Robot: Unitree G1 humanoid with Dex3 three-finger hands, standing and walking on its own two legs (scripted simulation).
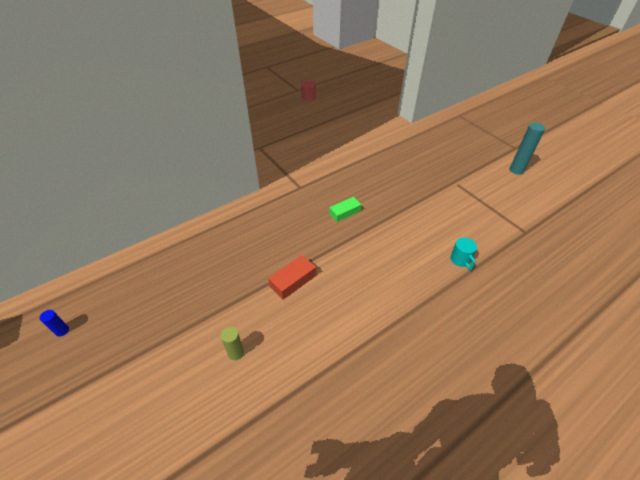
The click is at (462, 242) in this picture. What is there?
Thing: mug
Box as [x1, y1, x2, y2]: [450, 237, 476, 270]
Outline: 459,238 456,241 450,256 451,260 457,265 466,265 470,270 475,261 472,256 475,251 476,245 472,240 468,238
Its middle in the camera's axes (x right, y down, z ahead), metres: +0.57 +0.05 +1.57
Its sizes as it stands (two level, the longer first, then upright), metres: 0.115 0.081 0.087
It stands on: the floor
